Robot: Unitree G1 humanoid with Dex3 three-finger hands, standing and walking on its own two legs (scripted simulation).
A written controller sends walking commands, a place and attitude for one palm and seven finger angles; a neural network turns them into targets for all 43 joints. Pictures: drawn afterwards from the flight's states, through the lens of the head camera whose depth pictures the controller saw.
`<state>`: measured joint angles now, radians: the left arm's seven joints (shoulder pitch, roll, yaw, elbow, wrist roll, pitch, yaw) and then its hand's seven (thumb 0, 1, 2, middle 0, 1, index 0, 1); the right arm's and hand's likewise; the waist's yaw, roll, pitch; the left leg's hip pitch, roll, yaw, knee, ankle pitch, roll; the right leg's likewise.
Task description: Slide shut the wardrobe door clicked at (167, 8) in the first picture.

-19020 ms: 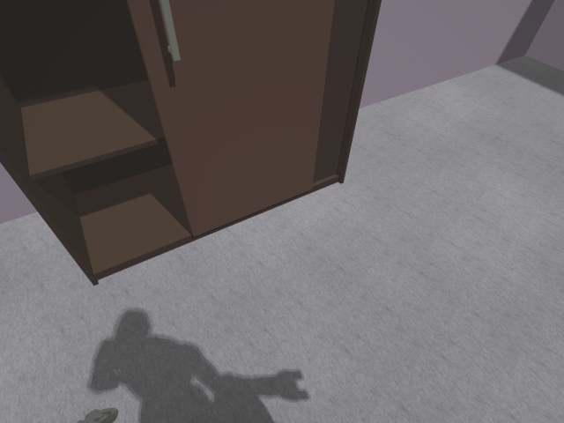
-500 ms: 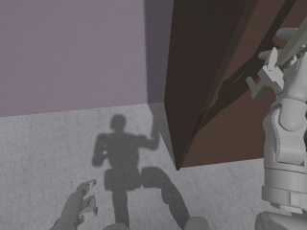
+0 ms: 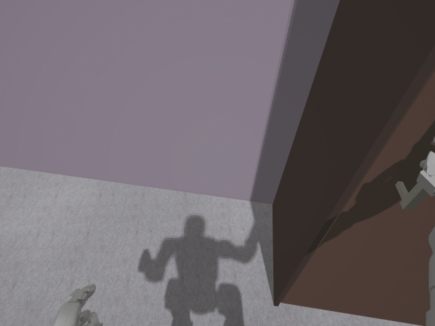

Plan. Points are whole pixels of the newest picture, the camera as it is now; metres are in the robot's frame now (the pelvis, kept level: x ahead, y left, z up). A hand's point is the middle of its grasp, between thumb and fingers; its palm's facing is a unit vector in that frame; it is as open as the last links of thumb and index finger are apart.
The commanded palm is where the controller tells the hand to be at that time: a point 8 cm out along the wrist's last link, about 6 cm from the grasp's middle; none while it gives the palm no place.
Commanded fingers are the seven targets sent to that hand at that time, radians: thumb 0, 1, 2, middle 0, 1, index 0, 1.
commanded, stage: stop walking and hold the door there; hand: right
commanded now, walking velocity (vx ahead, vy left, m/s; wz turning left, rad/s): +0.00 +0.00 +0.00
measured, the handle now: out of the picture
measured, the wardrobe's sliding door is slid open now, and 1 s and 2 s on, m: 0.00 0.00 0.00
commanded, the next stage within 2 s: loosen the grip on the handle in 1.84 s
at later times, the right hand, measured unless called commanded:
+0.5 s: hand (427, 175) +0.35 -0.31 +0.17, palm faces +0.49 +0.84 -0.22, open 5.8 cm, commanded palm +0.30 -0.34 +0.16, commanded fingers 0.00 -0.90 -0.90 0.45 1.40 0.45 1.40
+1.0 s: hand (426, 175) +0.35 -0.31 +0.17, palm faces +0.42 +0.90 -0.15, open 5.7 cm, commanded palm +0.30 -0.33 +0.16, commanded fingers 0.00 -0.90 -0.90 0.45 1.40 0.45 1.40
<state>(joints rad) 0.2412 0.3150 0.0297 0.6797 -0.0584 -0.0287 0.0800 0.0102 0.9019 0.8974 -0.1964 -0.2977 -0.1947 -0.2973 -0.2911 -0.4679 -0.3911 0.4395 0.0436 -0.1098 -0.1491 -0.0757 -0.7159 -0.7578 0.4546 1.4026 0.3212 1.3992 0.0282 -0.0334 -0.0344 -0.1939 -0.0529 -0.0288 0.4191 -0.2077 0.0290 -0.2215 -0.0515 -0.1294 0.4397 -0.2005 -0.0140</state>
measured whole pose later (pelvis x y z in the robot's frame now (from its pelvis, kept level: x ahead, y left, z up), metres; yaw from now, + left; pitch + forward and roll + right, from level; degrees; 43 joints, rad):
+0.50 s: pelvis +0.01 -0.03 +0.00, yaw +1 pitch +0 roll +0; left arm 0.20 0.23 -0.03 0.70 -0.04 -0.04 0.09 0.01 0.90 0.90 -0.20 -0.30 -0.20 -0.30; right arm -0.23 -0.41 -0.33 0.33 0.05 -0.15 -0.15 -0.07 -0.71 -0.80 0.45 1.40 0.32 1.39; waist -0.01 -0.03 -0.05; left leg -0.20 -0.01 -0.06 0.43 -0.23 -0.01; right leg -0.21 -0.01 -0.16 0.42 -0.22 -0.05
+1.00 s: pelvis -0.02 -0.07 +0.00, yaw +0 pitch -2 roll +0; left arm 0.19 0.20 -0.05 0.69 -0.04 -0.01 0.09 0.01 0.90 0.90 -0.20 -0.30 -0.20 -0.30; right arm -0.33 -0.33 -0.25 0.26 0.07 -0.10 -0.18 -0.04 -0.76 -0.80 0.45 1.40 0.28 1.38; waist -0.02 -0.03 0.05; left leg -0.30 0.03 0.01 0.69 -0.38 -0.01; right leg -0.20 0.04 -0.18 0.37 -0.16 -0.11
